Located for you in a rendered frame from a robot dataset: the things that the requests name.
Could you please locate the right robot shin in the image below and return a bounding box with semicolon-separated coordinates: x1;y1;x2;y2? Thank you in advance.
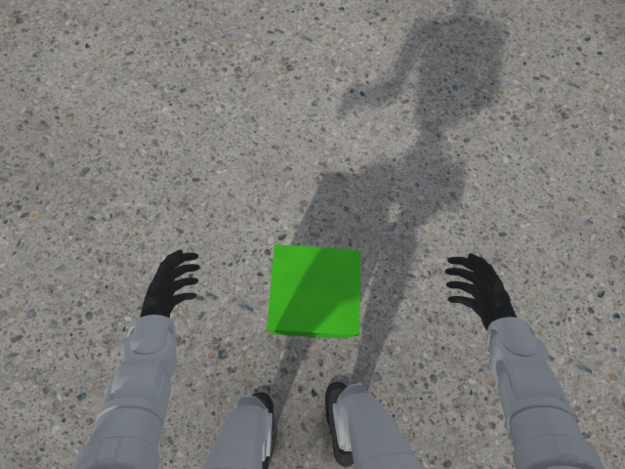
338;384;368;451

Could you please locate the robot right forearm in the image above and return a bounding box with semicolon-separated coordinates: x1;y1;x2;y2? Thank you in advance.
485;317;604;469

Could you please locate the right robot foot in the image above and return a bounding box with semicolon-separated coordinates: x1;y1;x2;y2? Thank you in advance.
325;382;354;467

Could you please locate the carton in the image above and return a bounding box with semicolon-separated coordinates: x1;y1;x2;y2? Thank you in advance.
267;244;361;339

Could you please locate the robot left forearm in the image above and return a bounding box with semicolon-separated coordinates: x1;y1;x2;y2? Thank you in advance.
72;315;177;469

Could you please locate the left robot hand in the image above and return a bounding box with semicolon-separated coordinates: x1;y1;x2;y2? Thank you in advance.
140;249;200;318

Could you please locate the right robot hand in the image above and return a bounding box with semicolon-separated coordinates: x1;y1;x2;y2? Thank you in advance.
445;253;517;331

